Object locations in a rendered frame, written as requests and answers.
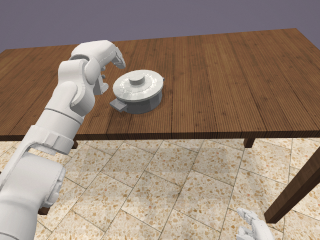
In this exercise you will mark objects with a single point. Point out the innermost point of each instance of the right robot hand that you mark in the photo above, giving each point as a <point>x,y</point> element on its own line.
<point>260,230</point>

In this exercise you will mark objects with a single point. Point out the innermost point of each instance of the table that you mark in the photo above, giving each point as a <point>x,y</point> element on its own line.
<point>241,85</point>

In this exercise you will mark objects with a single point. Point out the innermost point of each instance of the left robot hand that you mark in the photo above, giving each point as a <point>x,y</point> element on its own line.
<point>104,52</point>

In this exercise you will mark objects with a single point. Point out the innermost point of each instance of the robot left forearm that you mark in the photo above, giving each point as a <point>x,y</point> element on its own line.
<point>71,101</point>

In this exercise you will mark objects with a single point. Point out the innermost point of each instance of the knob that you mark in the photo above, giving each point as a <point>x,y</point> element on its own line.
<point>136,78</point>

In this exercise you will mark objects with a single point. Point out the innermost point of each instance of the robot left upper arm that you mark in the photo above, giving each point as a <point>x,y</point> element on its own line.
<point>35,182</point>

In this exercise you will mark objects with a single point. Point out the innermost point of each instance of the lid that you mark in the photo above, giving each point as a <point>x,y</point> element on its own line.
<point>152,85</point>

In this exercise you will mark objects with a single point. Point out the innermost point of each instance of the pot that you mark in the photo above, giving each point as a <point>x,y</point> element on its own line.
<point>137,107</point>

